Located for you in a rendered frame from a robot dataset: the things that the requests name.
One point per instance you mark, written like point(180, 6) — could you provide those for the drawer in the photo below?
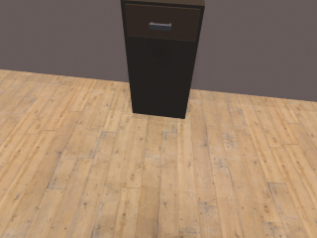
point(183, 21)

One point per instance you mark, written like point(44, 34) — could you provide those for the cabinet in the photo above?
point(160, 70)

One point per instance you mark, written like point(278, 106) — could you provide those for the handle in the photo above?
point(160, 27)

